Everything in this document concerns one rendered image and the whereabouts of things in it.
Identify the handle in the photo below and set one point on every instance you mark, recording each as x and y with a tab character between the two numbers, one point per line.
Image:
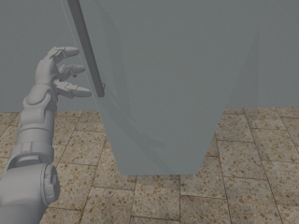
85	42

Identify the fridge door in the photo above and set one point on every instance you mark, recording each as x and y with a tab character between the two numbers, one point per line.
169	68

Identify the left robot upper arm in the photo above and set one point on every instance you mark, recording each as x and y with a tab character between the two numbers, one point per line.
26	192

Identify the robot left forearm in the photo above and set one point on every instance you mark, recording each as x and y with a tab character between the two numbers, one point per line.
36	129

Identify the robot left hand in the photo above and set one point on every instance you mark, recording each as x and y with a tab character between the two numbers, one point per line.
47	73

